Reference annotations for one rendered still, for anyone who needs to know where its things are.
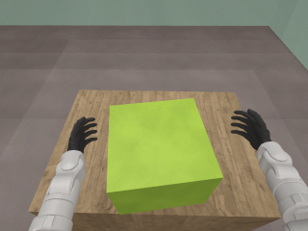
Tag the robot left forearm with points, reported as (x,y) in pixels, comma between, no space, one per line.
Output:
(58,206)

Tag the right robot hand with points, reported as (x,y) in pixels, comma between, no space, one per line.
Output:
(256,131)

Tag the right robot upper arm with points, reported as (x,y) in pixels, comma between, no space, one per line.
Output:
(296,225)

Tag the carton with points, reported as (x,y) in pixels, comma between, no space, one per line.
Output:
(159,156)

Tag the robot right forearm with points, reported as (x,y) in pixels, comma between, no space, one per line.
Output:
(287,187)

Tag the left robot hand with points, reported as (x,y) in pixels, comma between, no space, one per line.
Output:
(77,140)

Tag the pedestal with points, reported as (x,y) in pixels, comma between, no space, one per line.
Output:
(242,201)

